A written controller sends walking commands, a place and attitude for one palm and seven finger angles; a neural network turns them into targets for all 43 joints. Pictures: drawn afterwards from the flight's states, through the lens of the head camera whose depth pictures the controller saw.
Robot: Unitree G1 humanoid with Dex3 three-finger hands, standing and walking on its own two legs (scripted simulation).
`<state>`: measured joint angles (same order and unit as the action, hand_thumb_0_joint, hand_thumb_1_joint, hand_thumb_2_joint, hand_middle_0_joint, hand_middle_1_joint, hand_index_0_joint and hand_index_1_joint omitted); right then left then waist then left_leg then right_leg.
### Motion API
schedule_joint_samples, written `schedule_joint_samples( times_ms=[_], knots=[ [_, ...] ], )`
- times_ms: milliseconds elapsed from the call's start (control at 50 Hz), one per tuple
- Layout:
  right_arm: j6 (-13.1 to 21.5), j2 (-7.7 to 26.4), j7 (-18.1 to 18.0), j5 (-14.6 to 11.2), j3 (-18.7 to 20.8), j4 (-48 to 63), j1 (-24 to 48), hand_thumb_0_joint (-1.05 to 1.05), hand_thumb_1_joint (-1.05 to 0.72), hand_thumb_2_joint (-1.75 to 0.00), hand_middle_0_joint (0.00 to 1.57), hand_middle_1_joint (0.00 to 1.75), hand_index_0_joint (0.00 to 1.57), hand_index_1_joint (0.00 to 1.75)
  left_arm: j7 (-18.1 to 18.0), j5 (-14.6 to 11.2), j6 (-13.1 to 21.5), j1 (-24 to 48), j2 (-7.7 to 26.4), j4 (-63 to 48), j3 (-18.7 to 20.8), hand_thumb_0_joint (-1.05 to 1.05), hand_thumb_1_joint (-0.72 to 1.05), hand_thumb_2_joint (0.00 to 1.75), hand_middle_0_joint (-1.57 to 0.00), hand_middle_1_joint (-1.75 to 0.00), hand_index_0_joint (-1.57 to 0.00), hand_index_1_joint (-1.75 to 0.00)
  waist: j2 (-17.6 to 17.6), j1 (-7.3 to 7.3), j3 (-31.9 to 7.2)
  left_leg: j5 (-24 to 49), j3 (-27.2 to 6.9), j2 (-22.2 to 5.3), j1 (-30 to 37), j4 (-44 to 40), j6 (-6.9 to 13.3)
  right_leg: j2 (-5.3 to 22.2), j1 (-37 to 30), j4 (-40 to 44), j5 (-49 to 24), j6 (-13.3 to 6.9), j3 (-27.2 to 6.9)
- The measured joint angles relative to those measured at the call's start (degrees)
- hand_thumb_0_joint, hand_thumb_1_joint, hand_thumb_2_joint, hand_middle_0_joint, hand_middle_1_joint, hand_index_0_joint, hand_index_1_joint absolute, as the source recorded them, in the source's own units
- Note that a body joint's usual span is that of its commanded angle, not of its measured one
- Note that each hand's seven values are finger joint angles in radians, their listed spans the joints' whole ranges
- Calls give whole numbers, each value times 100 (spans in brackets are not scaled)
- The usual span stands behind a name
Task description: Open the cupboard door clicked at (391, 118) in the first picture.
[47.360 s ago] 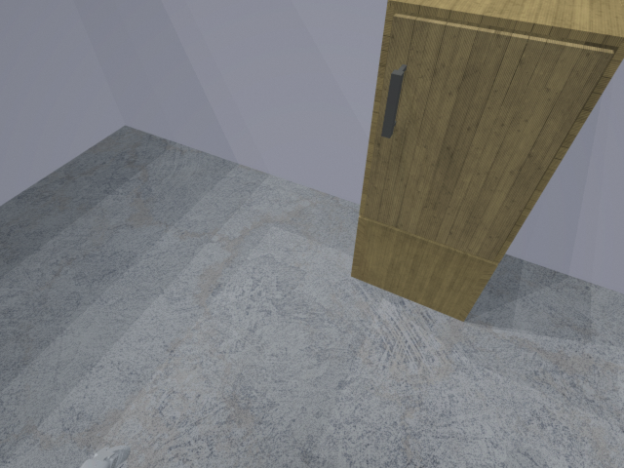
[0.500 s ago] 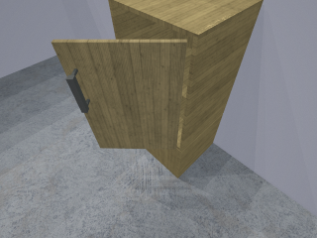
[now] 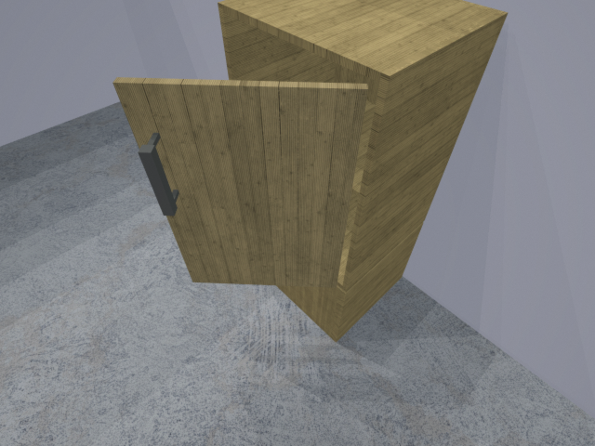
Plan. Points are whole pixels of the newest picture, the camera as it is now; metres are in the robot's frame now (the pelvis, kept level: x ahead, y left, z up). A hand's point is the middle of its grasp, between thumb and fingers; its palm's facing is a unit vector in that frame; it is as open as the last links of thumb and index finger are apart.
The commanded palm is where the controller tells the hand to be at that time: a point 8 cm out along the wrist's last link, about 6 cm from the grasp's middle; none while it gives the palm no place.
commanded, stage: look again from close up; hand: left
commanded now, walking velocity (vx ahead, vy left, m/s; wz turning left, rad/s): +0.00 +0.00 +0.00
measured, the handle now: (162, 175) +0.56 +0.29 +0.03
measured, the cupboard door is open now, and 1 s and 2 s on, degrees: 44 44 44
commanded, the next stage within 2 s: shuffle to correct the standing spot in 0.28 s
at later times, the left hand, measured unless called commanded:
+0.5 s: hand out of the picture +0.02 +0.19 -0.17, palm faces +0.03 -0.98 -0.21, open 7.4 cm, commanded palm none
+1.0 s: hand out of the picture +0.06 +0.23 -0.18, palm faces +0.04 -0.98 -0.21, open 7.3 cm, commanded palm none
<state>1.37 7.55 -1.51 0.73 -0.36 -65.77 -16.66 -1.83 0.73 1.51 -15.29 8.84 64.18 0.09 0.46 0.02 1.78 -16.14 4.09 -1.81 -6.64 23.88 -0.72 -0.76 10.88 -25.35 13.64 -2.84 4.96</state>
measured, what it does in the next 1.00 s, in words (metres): stands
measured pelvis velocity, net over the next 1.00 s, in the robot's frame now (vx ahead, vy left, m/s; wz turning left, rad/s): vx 0.01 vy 0.05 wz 0.01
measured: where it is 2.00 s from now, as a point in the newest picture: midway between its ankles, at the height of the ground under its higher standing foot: outside the picture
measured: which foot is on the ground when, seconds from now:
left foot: down 0.00-1.00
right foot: down 0.00-0.76, up 0.78-1.00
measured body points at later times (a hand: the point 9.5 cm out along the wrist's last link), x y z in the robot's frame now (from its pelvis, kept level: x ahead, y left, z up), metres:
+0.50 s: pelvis +0.01 +0.01 +0.00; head +0.02 +0.01 +0.45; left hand +0.02 +0.24 -0.16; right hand +0.00 -0.20 -0.17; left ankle -0.04 +0.12 -0.74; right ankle +0.00 -0.08 -0.74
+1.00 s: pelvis +0.01 +0.05 +0.00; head +0.04 +0.05 +0.45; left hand +0.06 +0.28 -0.16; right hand -0.02 -0.15 -0.17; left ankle -0.04 +0.12 -0.74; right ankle +0.01 -0.07 -0.73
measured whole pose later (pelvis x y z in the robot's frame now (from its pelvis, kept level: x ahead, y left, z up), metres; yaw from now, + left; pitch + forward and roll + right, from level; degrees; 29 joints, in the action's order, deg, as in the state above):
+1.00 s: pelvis +0.01 +0.05 +0.00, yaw +1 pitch -1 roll +1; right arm 1.7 5.8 -2.3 1.6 -0.2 -64.0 -18.8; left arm -1.9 1.0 -0.8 -10.7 9.0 60.5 2.3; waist -0.6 -0.8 4.1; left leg -17.3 5.0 3.2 -6.4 24.0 3.9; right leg 2.5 16.3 -37.1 22.0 -1.1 2.6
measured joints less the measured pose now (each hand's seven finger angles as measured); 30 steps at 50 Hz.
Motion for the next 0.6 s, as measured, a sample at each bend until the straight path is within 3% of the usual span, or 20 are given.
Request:
schedule_joint_samples(
  times_ms=[440, 600],
  knots=[
    [25, 50, -22, -2, 9, -28, 67, 0, -91, -90, 20, 30, 20, 29, 11, 17, -32, 85, 24, 5, 27, 1, 91, 90, -20, -30, -20, -30, -34, 11, 68, -64, 64, 119, 93, -18, 105, 116, -16, -122, 110, 105, -75],
    [-148, 128, 16, 6, 84, 136, 51, 0, -91, -90, 20, 30, 20, 29, -20, 36, -54, 63, -8, -157, 115, 1, 91, 90, -20, -30, -20, -30, 30, 51, 47, -268, 6, 140, -157, 404, 132, 166, 123, -360, 239, 134, -22]
  ],
)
